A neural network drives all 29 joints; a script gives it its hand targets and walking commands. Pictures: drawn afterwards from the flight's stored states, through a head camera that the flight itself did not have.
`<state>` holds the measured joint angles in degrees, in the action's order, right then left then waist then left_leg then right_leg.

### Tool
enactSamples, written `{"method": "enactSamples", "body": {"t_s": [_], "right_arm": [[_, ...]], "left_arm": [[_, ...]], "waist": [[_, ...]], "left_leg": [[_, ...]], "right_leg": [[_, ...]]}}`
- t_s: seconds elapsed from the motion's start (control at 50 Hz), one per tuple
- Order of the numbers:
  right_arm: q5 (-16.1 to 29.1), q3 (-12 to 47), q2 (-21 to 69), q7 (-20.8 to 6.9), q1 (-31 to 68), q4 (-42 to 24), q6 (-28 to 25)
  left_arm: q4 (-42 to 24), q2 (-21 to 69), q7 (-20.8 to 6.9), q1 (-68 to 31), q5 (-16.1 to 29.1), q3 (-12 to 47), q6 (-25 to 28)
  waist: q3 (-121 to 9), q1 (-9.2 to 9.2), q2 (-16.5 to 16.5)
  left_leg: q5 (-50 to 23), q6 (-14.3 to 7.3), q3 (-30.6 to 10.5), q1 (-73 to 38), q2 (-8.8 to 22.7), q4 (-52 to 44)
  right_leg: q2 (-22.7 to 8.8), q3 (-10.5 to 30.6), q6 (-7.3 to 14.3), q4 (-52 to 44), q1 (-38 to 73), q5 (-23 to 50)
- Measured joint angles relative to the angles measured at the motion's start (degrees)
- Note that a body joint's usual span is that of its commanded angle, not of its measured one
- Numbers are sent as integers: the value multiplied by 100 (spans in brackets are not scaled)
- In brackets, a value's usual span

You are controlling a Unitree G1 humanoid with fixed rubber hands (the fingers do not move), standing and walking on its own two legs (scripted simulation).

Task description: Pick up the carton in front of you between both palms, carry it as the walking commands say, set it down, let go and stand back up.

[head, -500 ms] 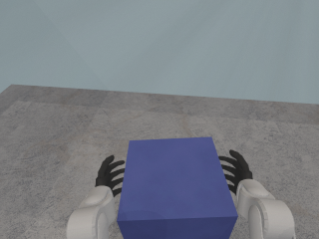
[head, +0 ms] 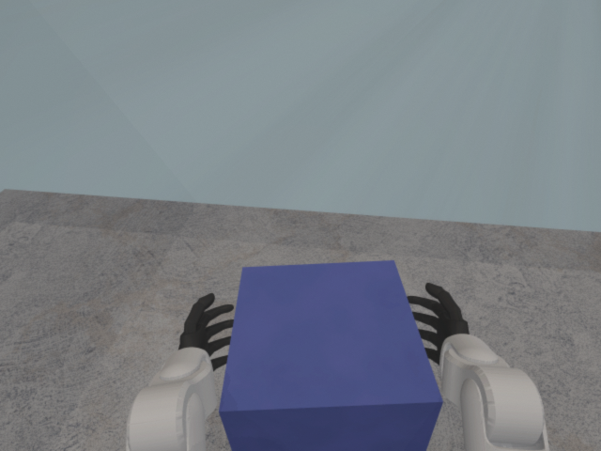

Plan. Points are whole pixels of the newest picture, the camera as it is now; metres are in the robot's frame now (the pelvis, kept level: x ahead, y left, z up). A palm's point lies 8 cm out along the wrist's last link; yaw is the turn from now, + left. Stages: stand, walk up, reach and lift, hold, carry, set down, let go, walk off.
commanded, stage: carry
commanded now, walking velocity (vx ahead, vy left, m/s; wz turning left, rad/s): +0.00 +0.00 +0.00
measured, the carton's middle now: (323, 381) +0.24 +0.00 -0.01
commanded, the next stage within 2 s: hold in 0.86 s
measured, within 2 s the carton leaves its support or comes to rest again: neither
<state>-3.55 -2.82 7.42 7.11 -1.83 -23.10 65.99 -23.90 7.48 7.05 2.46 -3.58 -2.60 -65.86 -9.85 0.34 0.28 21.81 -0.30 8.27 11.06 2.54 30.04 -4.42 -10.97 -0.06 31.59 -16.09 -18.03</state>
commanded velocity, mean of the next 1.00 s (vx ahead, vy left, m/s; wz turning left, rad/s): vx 0.00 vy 0.00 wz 0.00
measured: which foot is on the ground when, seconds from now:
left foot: down 0.00-1.00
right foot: down 0.00-1.00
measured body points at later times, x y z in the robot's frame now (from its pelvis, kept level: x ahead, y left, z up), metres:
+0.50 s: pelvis -0.03 +0.00 +0.00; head -0.06 +0.00 +0.45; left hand +0.26 +0.15 +0.03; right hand +0.25 -0.15 +0.02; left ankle -0.07 +0.10 -0.73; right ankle -0.02 -0.11 -0.73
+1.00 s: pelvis -0.05 +0.00 +0.01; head -0.07 -0.01 +0.46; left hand +0.24 +0.15 +0.04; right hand +0.24 -0.15 +0.04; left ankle -0.07 +0.11 -0.73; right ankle -0.02 -0.13 -0.73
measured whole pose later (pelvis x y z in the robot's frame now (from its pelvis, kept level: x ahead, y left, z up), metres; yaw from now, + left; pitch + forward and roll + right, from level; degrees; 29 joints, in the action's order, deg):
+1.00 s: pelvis -0.05 +0.00 +0.01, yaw +1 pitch -4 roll +0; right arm -14.0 -8.5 7.8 1.7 10.2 8.0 42.0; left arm 9.2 7.9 0.6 -10.6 -14.0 -8.8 -40.9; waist 0.8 0.2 0.7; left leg 13.9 -0.5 -0.3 5.0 -0.4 22.6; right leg -0.6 0.0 -0.5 21.7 -8.1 -9.2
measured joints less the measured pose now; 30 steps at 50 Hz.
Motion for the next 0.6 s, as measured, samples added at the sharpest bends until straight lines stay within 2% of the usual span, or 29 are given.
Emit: {"method": "enactSamples", "body": {"t_s": [0.2, 0.48, 0.54, 0.6], "right_arm": [[-451, -57, -19, -270, 323, 1158, -743], [-942, -528, 21, -447, 1109, 3322, -2359], [-990, -643, 40, -453, 1245, 3587, -2663], [-992, -694, 53, -456, 1318, 3589, -2786]], "left_arm": [[1175, -22, -254, -320, -404, -77, 761], [3352, 11, -504, -1128, -910, -526, 2367], [3629, 30, -521, -1275, -967, -639, 2672], [3640, 44, -526, -1355, -974, -685, 2797]], "waist": [[165, -31, 19], [318, -21, -8], [389, -23, -10], [453, -22, -8]], "left_leg": [[-70, -28, 17, 10, -11, 8], [-346, -50, 53, 81, -21, -148], [-387, -54, 59, 117, -18, -153], [-415, -56, 60, 165, -13, -143]], "right_leg": [[-18, 7, 2, -25, 3, 95], [-8, 28, 44, -235, -54, 403], [-4, 34, 55, -258, -85, 454], [0, 35, 63, -270, -123, 493]]}}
